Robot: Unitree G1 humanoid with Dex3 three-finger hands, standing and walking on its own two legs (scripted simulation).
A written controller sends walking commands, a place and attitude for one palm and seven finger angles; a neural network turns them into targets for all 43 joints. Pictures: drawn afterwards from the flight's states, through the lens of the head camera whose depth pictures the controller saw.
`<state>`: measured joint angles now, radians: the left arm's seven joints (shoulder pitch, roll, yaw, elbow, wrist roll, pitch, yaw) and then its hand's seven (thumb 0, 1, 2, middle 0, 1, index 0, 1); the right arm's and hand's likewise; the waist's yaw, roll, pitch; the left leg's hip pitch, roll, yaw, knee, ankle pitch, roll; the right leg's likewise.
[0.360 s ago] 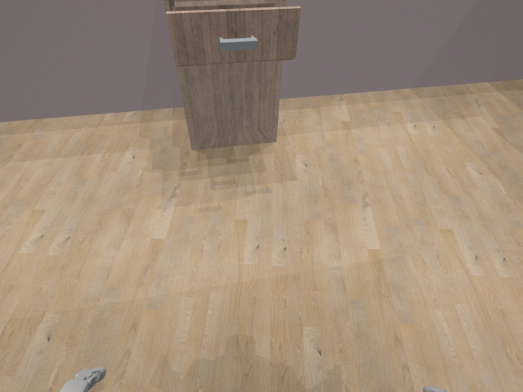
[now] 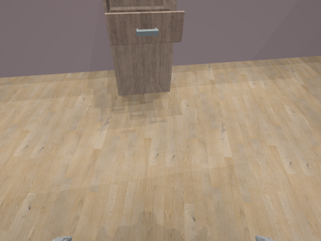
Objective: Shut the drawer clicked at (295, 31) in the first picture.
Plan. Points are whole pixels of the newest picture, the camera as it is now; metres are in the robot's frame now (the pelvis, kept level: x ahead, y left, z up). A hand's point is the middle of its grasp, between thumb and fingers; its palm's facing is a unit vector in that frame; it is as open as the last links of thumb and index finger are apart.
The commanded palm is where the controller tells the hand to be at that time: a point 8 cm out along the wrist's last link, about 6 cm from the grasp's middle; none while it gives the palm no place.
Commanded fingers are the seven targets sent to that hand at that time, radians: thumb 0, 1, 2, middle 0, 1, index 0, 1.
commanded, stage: stand and wait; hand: left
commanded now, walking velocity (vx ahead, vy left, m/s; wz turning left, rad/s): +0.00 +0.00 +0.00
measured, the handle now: (147, 31) +1.23 +0.16 -0.02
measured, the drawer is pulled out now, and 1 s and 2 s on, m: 0.30 0.30 0.30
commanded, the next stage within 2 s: look at it before walking up in 0.62 s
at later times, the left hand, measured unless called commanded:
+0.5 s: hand out of the picture +0.05 +0.24 -0.15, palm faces -0.03 -0.94 -0.34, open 7.4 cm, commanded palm none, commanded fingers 0.00 0.90 0.90 -0.20 -0.30 -0.20 -0.30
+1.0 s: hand out of the picture +0.06 +0.23 -0.15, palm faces -0.03 -0.94 -0.33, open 7.4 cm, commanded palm none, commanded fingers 0.00 0.90 0.90 -0.20 -0.30 -0.20 -0.30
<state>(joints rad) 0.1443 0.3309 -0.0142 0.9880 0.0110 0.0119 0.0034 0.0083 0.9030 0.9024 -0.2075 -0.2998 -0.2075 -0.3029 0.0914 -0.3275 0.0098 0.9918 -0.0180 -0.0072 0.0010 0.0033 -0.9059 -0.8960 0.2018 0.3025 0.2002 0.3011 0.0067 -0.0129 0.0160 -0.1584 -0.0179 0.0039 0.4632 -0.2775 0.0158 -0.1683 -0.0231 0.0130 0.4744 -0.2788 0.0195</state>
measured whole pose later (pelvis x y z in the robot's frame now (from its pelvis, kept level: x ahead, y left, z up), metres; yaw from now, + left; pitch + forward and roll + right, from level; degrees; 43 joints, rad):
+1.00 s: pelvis -0.02 -0.02 +0.01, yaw +0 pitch -2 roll +0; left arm 0.14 0.34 -0.01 1.08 0.01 0.00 0.00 0.01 0.90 0.90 -0.21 -0.30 -0.21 -0.30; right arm 0.13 -0.34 0.01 1.10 -0.01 -0.01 0.00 0.00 -0.91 -0.90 0.20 0.30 0.20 0.30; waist 0.00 0.00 0.03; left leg -0.14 0.01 0.00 0.38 -0.20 -0.01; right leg -0.16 0.00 0.01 0.39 -0.21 0.00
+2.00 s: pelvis +0.17 -0.08 -0.02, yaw -10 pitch -3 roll +0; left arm 0.20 0.19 0.05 1.02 0.01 -0.06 0.00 0.00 0.91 0.90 -0.20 -0.30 -0.20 -0.30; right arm 0.40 -0.15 -0.04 1.18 -0.02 -0.03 0.00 0.01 -0.91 -0.90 0.20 0.30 0.20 0.30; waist -0.02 0.00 0.08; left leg -0.34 0.12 0.07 1.25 -0.38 0.01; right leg -0.31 0.00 -0.14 0.61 -0.25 -0.07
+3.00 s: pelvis +0.59 -0.15 -0.02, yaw -20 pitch -2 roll +0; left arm 0.13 0.15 0.06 1.00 0.01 -0.06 0.00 0.00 0.91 0.90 -0.20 -0.30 -0.20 -0.30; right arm 0.44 -0.10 -0.03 1.18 -0.01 -0.03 0.00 0.01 -0.91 -0.90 0.20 0.30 0.20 0.30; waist -0.04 0.01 0.09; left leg -0.26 0.12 0.10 1.23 -0.43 0.00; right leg -0.37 0.01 -0.15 0.64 -0.25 -0.10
